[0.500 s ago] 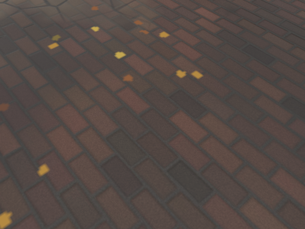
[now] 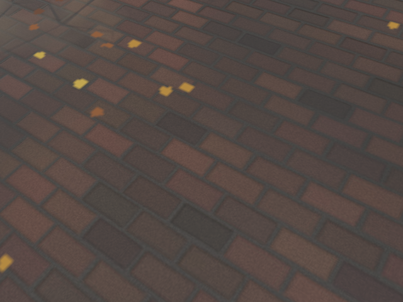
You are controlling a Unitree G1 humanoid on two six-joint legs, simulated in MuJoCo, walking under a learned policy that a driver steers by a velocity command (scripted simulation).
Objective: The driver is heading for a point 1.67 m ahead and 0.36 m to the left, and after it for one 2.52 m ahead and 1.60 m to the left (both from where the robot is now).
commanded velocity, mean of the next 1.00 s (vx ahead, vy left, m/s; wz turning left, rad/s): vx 0.33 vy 0.00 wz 0.27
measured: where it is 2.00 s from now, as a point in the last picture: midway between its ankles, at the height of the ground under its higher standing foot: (171, 195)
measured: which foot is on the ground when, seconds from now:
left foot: up 0.00-0.38, down 0.40-0.86, up 0.88-1.00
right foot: down 0.00-0.40, up 0.42-0.82, down 0.84-1.00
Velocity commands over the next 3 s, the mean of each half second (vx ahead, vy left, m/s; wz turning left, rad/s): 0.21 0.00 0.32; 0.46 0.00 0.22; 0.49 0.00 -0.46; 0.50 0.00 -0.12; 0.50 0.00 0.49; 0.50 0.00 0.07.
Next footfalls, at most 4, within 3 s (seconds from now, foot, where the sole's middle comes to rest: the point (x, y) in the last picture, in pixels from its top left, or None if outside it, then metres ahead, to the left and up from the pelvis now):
0.40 left None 0.05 0.15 -0.78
0.84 right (211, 301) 0.45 0.06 -0.78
1.32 left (128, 251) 0.63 0.34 -0.78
1.80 right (207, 182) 0.90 0.07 -0.78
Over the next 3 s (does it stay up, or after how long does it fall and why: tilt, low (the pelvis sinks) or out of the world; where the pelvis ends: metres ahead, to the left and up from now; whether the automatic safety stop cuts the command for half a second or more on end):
stays up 1.41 0.27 0.00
